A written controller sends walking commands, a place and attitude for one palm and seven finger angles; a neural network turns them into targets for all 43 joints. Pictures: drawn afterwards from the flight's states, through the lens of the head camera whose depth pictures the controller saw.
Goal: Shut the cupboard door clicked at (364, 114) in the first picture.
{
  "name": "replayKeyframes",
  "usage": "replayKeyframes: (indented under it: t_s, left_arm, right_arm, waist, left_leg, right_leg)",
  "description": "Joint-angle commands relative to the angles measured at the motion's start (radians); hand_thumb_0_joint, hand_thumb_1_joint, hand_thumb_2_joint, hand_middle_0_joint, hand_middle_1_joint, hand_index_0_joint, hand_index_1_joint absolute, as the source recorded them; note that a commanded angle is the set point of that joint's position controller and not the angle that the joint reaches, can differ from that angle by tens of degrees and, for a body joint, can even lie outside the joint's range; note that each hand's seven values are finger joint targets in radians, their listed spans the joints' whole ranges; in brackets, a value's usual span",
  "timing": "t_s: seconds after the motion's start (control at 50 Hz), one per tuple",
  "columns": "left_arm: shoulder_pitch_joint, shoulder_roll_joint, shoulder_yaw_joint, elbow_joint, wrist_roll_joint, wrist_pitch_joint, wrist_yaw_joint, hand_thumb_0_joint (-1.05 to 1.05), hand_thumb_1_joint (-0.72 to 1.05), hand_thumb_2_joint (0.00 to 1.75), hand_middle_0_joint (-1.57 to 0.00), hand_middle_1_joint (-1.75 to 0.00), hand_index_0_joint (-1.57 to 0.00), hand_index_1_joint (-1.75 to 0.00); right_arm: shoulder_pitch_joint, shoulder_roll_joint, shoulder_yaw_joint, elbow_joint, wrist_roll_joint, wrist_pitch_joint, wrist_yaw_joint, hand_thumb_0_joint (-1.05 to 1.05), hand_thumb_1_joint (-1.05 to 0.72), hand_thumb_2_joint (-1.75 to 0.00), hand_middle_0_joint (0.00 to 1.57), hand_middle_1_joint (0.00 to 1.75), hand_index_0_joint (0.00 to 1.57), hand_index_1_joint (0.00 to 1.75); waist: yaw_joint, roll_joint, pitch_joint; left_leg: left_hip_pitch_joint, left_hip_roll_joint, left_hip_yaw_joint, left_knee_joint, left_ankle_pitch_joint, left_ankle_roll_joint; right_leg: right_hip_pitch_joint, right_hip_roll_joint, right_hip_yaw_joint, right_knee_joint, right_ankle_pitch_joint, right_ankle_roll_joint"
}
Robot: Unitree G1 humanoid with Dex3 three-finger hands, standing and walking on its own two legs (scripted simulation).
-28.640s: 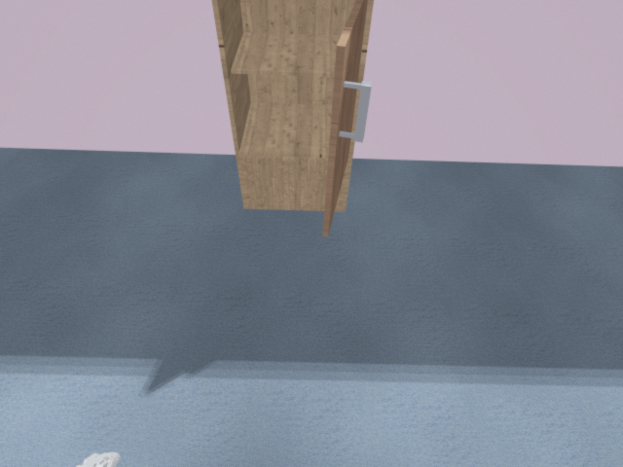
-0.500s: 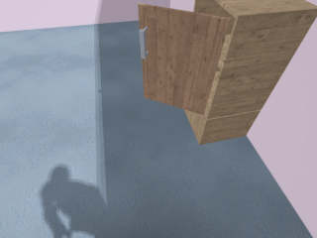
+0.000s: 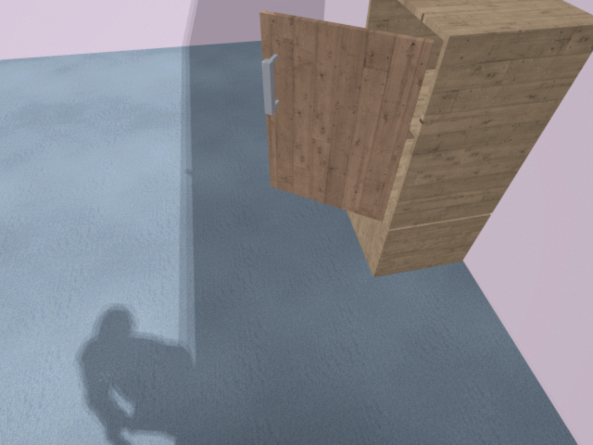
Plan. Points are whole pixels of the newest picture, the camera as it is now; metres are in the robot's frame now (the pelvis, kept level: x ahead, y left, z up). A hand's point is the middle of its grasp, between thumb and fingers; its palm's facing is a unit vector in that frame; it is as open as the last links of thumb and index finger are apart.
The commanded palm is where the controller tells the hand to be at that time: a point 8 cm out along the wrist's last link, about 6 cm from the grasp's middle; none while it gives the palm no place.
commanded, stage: walk to a spot facing it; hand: left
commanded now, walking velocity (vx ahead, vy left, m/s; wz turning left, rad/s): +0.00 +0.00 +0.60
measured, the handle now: (272, 84) +0.99 +0.11 -0.02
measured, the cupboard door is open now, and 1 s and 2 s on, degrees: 55 55 55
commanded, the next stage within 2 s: turn to face it in 1.58 s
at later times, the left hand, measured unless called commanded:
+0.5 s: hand out of the picture +0.04 +0.24 -0.16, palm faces +0.29 -0.92 -0.27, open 7.4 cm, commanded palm none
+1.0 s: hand out of the picture -0.12 +0.19 -0.19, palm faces +0.62 -0.74 -0.25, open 7.4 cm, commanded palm none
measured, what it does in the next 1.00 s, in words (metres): steps on the spot, turning left: right foot, then left foot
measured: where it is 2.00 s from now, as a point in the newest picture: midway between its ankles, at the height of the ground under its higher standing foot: (231, 431)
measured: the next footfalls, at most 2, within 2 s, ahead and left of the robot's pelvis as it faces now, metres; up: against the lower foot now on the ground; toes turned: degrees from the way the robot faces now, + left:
right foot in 0.58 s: +0.06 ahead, -0.14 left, +0.00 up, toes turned +21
left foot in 0.92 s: +0.03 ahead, +0.17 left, +0.00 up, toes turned +42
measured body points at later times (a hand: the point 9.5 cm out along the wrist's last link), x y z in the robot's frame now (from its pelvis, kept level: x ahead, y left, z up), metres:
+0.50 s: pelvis -0.02 +0.00 +0.00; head +0.04 +0.02 +0.44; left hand +0.02 +0.29 -0.14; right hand +0.10 -0.23 -0.15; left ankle +0.02 +0.12 -0.74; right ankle +0.00 -0.15 -0.70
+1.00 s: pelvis +0.04 +0.04 -0.02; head +0.08 +0.09 +0.42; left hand -0.15 +0.23 -0.17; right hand +0.30 -0.08 -0.14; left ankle +0.00 +0.14 -0.74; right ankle +0.04 -0.13 -0.69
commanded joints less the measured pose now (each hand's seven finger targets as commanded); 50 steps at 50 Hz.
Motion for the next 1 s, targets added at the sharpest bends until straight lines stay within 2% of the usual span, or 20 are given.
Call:
replayKeyframes:
  t_s: [0.0, 0.1, 0.16, 0.2, 0.26, 0.44, 0.5, 0.52, 0.54, 0.56, 0.58, 0.64, 0.76, 0.82, 0.86, 0.88, 0.9, 0.92, 0.94, 0.98]
  left_arm:
    - [0.082, 0.150, 0.047, -0.054, 0.000, 0.006, 0.009, 0.00, 0.90, 0.90, -0.20, -0.30, -0.20, -0.30]
    - [0.030, 0.183, 0.076, -0.123, 0.019, 0.014, 0.012, 0.00, 0.90, 0.90, -0.20, -0.30, -0.20, -0.30]
    - [0.001, 0.202, 0.087, -0.163, 0.010, 0.016, 0.006, 0.00, 0.90, 0.90, -0.20, -0.30, -0.20, -0.30]
    - [0.008, 0.134, 0.072, -0.214, -0.001, 0.027, 0.007, 0.00, 0.90, 0.90, -0.20, -0.30, -0.20, -0.30]
    - [-0.112, 0.149, 0.076, -0.252, 0.010, 0.035, -0.001, 0.00, 0.90, 0.90, -0.20, -0.30, -0.20, -0.30]
    - [-0.085, 0.150, 0.068, -0.297, 0.008, 0.034, -0.014, 0.00, 0.90, 0.90, -0.20, -0.30, -0.20, -0.30]
    - [0.027, 0.166, 0.078, -0.281, 0.004, 0.032, -0.015, 0.00, 0.90, 0.90, -0.20, -0.30, -0.20, -0.30]
    - [0.095, 0.201, 0.088, -0.268, 0.011, 0.026, -0.015, 0.00, 0.90, 0.90, -0.20, -0.30, -0.20, -0.30]
    - [0.132, 0.301, 0.108, -0.277, 0.032, 0.017, -0.010, 0.00, 0.90, 0.90, -0.20, -0.30, -0.20, -0.30]
    - [0.048, 0.336, 0.105, -0.303, 0.028, 0.023, -0.005, 0.00, 0.90, 0.90, -0.20, -0.30, -0.20, -0.30]
    - [-0.085, 0.332, 0.104, -0.338, 0.012, 0.022, -0.004, 0.00, 0.90, 0.90, -0.20, -0.30, -0.20, -0.30]
    - [-0.136, 0.231, 0.084, -0.328, 0.017, -0.018, -0.007, 0.00, 0.90, 0.90, -0.20, -0.30, -0.20, -0.30]
    - [0.112, 0.274, 0.095, -0.229, 0.020, -0.038, -0.018, 0.00, 0.90, 0.90, -0.20, -0.30, -0.20, -0.30]
    - [0.143, 0.285, 0.096, -0.214, 0.021, -0.038, -0.021, 0.00, 0.90, 0.90, -0.20, -0.30, -0.20, -0.30]
    - [0.104, 0.301, 0.096, -0.221, 0.012, -0.042, -0.026, 0.00, 0.90, 0.90, -0.20, -0.30, -0.20, -0.30]
    - [0.091, 0.286, 0.090, -0.229, 0.005, -0.042, -0.031, 0.00, 0.90, 0.90, -0.20, -0.30, -0.20, -0.30]
    - [0.070, 0.215, 0.079, -0.284, 0.000, -0.039, -0.050, 0.00, 0.90, 0.90, -0.20, -0.30, -0.20, -0.30]
    - [-0.075, 0.206, 0.062, -0.357, 0.009, -0.037, -0.050, 0.00, 0.90, 0.90, -0.20, -0.30, -0.20, -0.30]
    - [-0.155, 0.222, 0.068, -0.375, 0.012, -0.033, -0.038, 0.00, 0.90, 0.90, -0.20, -0.30, -0.20, -0.30]
    - [-0.118, 0.200, 0.075, -0.326, 0.013, -0.024, -0.048, 0.00, 0.90, 0.90, -0.20, -0.30, -0.20, -0.30]
  right_arm:
    - [0.043, -0.084, -0.029, -0.055, 0.000, 0.010, 0.004, 0.00, -0.90, -0.90, 0.20, 0.30, 0.20, 0.30]
    - [-0.021, -0.085, -0.055, -0.133, 0.001, 0.029, 0.016, 0.00, -0.90, -0.90, 0.20, 0.30, 0.20, 0.30]
    - [0.039, -0.110, -0.058, -0.145, 0.001, 0.018, 0.026, 0.00, -0.90, -0.90, 0.20, 0.30, 0.20, 0.30]
    - [0.124, -0.240, -0.085, -0.144, -0.019, 0.013, 0.016, 0.00, -0.90, -0.90, 0.20, 0.30, 0.20, 0.30]
    - [0.067, -0.240, -0.084, -0.170, -0.021, 0.009, 0.002, 0.00, -0.90, -0.90, 0.20, 0.30, 0.20, 0.30]
    - [-0.025, -0.275, -0.103, -0.244, -0.023, 0.021, 0.015, 0.00, -0.90, -0.90, 0.20, 0.30, 0.20, 0.30]
    - [-0.090, -0.267, -0.114, -0.280, -0.020, 0.035, 0.022, 0.00, -0.90, -0.90, 0.20, 0.30, 0.20, 0.30]
    - [-0.117, -0.241, -0.113, -0.296, -0.013, 0.039, 0.026, 0.00, -0.90, -0.90, 0.20, 0.30, 0.20, 0.30]
    - [-0.109, -0.179, -0.106, -0.315, -0.002, 0.041, 0.033, 0.00, -0.90, -0.90, 0.20, 0.30, 0.20, 0.30]
    - [-0.139, -0.153, -0.105, -0.337, -0.011, 0.036, 0.036, 0.00, -0.90, -0.90, 0.20, 0.30, 0.20, 0.30]
    - [-0.104, -0.186, -0.109, -0.344, -0.022, 0.046, 0.044, 0.00, -0.90, -0.90, 0.20, 0.30, 0.20, 0.30]
    - [-0.099, -0.185, -0.102, -0.324, -0.018, 0.035, 0.070, 0.00, -0.90, -0.90, 0.20, 0.30, 0.20, 0.30]
    - [-0.261, -0.126, -0.064, -0.355, -0.005, 0.011, 0.088, 0.00, -0.90, -0.90, 0.20, 0.30, 0.20, 0.30]
    - [-0.265, -0.126, -0.055, -0.358, -0.003, 0.000, 0.089, 0.00, -0.90, -0.90, 0.20, 0.30, 0.20, 0.30]
    - [-0.134, -0.157, -0.061, -0.324, -0.010, -0.015, 0.080, 0.00, -0.90, -0.90, 0.20, 0.30, 0.20, 0.30]
    - [0.009, -0.217, -0.079, -0.283, -0.015, -0.021, 0.071, 0.00, -0.90, -0.90, 0.20, 0.30, 0.20, 0.30]
    - [0.151, -0.370, -0.121, -0.251, -0.025, -0.026, 0.058, 0.00, -0.90, -0.90, 0.20, 0.30, 0.20, 0.30]
    - [0.247, -0.420, -0.128, -0.217, -0.014, -0.020, 0.047, 0.00, -0.90, -0.90, 0.20, 0.30, 0.20, 0.30]
    - [0.238, -0.391, -0.115, -0.214, -0.012, -0.021, 0.040, 0.00, -0.90, -0.90, 0.20, 0.30, 0.20, 0.30]
    - [0.059, -0.292, -0.091, -0.260, -0.014, -0.033, 0.026, 0.00, -0.90, -0.90, 0.20, 0.30, 0.20, 0.30]
  waist:
    - [0.014, -0.067, 0.034]
    - [0.019, -0.157, 0.063]
    - [-0.016, -0.027, -0.001]
    - [-0.046, 0.304, -0.053]
    - [-0.037, 0.161, -0.025]
    - [-0.013, 0.163, -0.084]
    - [0.039, 0.172, -0.104]
    - [0.071, 0.116, -0.108]
    - [0.091, -0.143, -0.101]
    - [0.078, -0.274, 0.007]
    - [0.000, -0.166, 0.001]
    - [-0.033, -0.183, 0.035]
    - [0.084, -0.186, 0.013]
    - [0.086, -0.221, 0.004]
    - [0.005, -0.170, -0.056]
    - [-0.071, -0.068, -0.144]
    - [-0.142, 0.252, -0.230]
    - [-0.186, 0.248, -0.196]
    - [-0.176, 0.135, -0.149]
    - [-0.091, 0.169, -0.009]
  left_leg:
    - [-0.065, 0.013, -0.044, 0.093, 0.098, 0.020]
    - [-0.203, 0.006, -0.031, 0.402, -0.279, 0.006]
    - [-0.047, 0.029, -0.060, 0.136, 0.085, 0.030]
    - [0.066, 0.310, -0.473, -0.065, 0.506, 0.225]
    - [-0.027, 0.268, -0.502, -0.130, 0.077, 0.221]
    - [-0.046, 0.140, -0.448, -0.102, 0.032, 0.180]
    - [-0.184, 0.065, -0.432, -0.090, -0.173, 0.129]
    - [-0.300, 0.000, -0.378, -0.023, -0.308, 0.084]
    - [-0.517, -0.131, -0.247, 0.275, -0.412, 0.013]
    - [-0.597, -0.160, -0.138, 0.618, -0.391, -0.022]
    - [-0.525, -0.093, -0.171, 0.791, -0.309, -0.012]
    - [-0.498, -0.005, -0.124, 0.811, -0.172, -0.025]
    - [-0.429, -0.025, 0.014, 0.408, -0.209, -0.008]
    - [-0.312, -0.045, 0.055, 0.272, -0.232, 0.020]
    - [-0.055, -0.098, 0.108, 0.109, -0.155, 0.042]
    - [0.237, -0.059, 0.048, 0.034, -0.076, 0.070]
    - [0.511, 0.262, -0.423, 0.012, -0.030, 0.208]
    - [0.512, 0.388, -0.580, -0.076, 0.088, 0.294]
    - [0.368, 0.368, -0.538, -0.089, -0.037, 0.277]
    - [0.137, 0.270, -0.430, -0.151, -0.221, 0.222]
  right_leg:
    - [-0.054, -0.187, 0.092, -0.053, 0.207, -0.049]
    - [-0.063, -0.358, 0.104, -0.028, 0.427, -0.169]
    - [-0.103, -0.286, -0.034, 0.195, 0.434, -0.057]
    - [-0.316, -0.060, -0.071, 0.543, -0.371, 0.060]
    - [-0.422, -0.075, 0.100, 0.737, -0.237, 0.047]
    - [-0.268, 0.000, 0.064, 0.378, -0.166, 0.069]
    - [-0.050, 0.033, 0.028, 0.153, -0.078, 0.060]
    - [0.085, -0.007, 0.058, -0.002, -0.092, 0.043]
    - [0.197, -0.240, 0.356, -0.206, -0.369, -0.043]
    - [0.019, -0.487, 0.585, -0.313, -0.471, -0.136]
    - [-0.109, -0.476, 0.508, -0.285, -0.403, -0.144]
    - [-0.086, -0.327, 0.231, -0.209, -0.174, -0.095]
    - [0.173, -0.329, 0.045, -0.089, 0.336, -0.073]
    - [0.164, -0.353, 0.018, -0.039, 0.423, -0.066]
    - [0.077, -0.314, -0.075, 0.135, 0.548, -0.028]
    - [-0.090, -0.290, -0.132, 0.362, 0.474, 0.016]
    - [-0.481, -0.135, -0.160, 0.686, -0.125, 0.086]
    - [-0.662, -0.107, -0.031, 0.834, -0.338, 0.073]
    - [-0.650, -0.132, 0.041, 0.869, -0.297, 0.063]
    - [-0.603, -0.175, 0.084, 0.796, -0.172, 0.064]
